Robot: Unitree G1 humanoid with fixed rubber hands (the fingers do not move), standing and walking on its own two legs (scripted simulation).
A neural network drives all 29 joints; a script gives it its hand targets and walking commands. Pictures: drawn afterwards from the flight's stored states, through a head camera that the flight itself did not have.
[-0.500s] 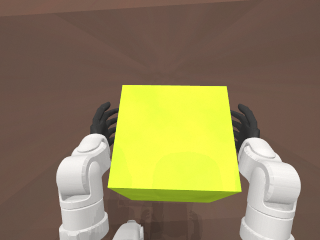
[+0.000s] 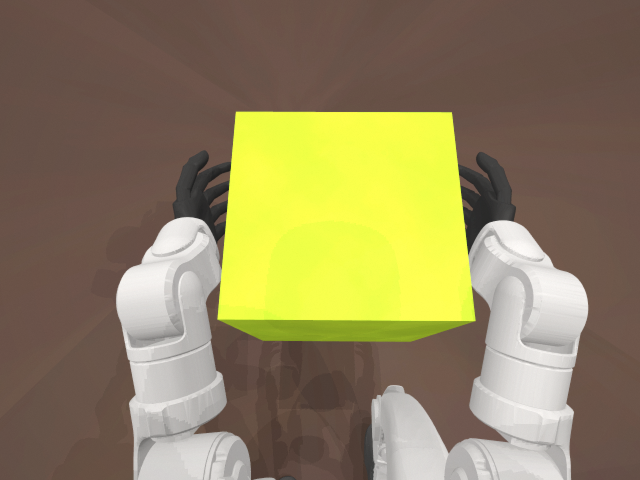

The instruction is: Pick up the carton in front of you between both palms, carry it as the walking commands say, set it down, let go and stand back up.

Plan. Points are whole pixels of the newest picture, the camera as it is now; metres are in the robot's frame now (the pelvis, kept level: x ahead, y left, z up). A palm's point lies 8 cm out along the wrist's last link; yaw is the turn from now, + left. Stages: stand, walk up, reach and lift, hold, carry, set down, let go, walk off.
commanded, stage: carry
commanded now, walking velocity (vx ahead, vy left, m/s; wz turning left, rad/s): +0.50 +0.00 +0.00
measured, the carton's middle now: (339, 248) +0.36 -0.01 +0.04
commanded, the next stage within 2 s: none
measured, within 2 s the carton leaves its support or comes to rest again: neither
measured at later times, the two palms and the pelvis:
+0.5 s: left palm out of the picture +0.69 +0.13 +0.17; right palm out of the picture +0.69 -0.17 +0.16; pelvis +0.35 -0.03 +0.02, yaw +0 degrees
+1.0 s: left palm out of the picture +1.02 +0.12 +0.18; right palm out of the picture +1.02 -0.18 +0.18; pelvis +0.68 -0.04 +0.03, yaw +1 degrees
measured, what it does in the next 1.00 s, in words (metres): climbs: right foot, then left foot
